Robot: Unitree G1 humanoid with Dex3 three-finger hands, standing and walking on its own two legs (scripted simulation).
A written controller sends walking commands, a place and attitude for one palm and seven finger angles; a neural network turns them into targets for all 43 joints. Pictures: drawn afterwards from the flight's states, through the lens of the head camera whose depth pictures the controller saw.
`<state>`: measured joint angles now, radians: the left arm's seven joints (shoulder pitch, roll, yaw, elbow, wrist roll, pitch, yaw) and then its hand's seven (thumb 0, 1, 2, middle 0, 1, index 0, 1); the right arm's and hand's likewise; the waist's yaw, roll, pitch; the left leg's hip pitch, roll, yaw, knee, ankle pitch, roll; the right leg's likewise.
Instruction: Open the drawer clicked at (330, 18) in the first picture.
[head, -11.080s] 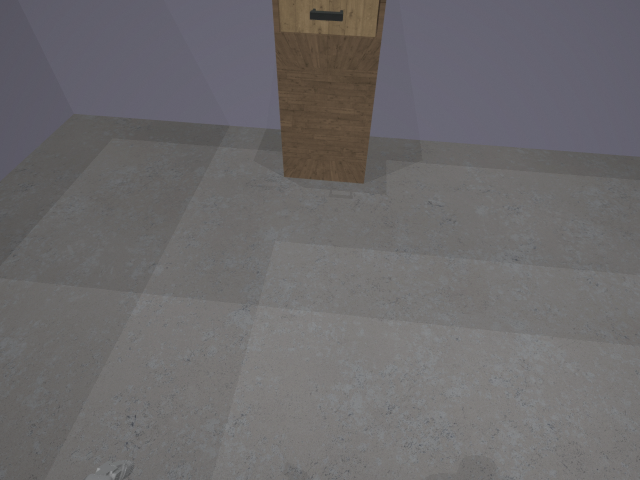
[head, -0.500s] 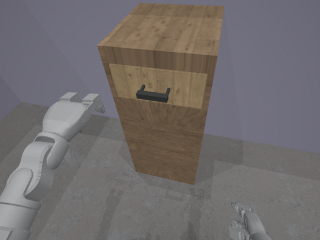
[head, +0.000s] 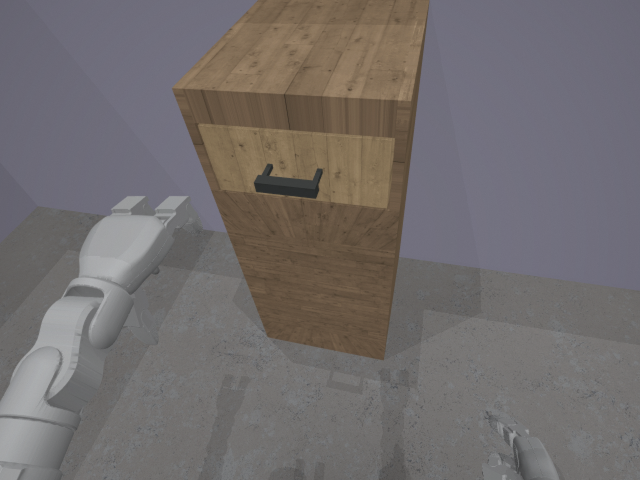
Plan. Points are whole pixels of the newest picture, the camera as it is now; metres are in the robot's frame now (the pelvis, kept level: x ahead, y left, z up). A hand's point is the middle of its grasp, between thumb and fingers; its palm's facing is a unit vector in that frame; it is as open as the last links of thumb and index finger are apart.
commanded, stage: move the hooked fingers above the handle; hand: left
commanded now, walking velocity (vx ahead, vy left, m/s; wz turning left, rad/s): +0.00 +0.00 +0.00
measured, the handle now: (290, 178) +0.61 +0.15 +0.01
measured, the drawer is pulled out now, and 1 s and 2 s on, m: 0.00 0.00 0.00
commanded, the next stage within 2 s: none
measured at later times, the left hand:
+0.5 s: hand (218, 229) +0.40 +0.20 +0.09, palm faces -0.04 -0.05 -1.00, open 13.8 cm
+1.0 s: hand (251, 210) +0.46 +0.17 +0.08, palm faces -0.06 -0.04 -1.00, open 13.8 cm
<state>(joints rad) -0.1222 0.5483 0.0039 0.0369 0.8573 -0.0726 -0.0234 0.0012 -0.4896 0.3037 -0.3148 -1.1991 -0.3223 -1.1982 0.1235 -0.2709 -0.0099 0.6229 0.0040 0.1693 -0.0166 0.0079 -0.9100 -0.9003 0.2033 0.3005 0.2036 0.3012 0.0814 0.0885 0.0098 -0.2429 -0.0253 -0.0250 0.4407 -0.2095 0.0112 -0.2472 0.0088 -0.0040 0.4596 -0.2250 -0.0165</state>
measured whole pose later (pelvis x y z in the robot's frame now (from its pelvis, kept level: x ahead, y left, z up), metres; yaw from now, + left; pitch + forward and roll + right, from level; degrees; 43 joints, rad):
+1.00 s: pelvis +0.03 +0.01 -0.01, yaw +0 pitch +9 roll +0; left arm -0.63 0.42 -0.21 0.57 0.96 -0.07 0.03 0.00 -0.49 0.30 -0.32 -1.20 -0.32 -1.20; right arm 0.21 -0.24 -0.04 0.64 0.01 0.20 -0.03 0.00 -0.91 -0.90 0.20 0.30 0.21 0.30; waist 0.00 0.05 -0.08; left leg -0.41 -0.03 -0.01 0.56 -0.30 0.03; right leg -0.41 0.00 0.01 0.57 -0.31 -0.01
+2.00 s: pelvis +0.03 +0.02 -0.02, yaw -2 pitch +17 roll -1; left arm -0.96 0.47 -0.13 1.00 1.05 -0.14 0.18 0.00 -0.49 0.30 -0.32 -1.20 -0.33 -1.20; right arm 0.36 -0.25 -0.06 0.69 -0.01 0.14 -0.03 0.00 -0.91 -0.90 0.21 0.30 0.21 0.30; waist -0.11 0.03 -0.12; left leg -0.63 -0.01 0.00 0.68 -0.35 0.03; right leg -0.61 0.02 0.01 0.64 -0.32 0.00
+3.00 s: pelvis +0.03 +0.00 -0.02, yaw -3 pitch +18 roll +0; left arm -1.06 0.46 -0.11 1.14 1.09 0.09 0.24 0.00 -0.49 0.30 -0.31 -1.20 -0.36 -1.26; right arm 0.29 -0.26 -0.03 0.66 0.00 0.17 -0.04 0.00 -0.91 -0.90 0.20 0.30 0.21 0.30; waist -0.12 0.07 -0.12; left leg -0.65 0.00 0.02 0.67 -0.33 0.01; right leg -0.66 0.04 0.04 0.67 -0.32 -0.01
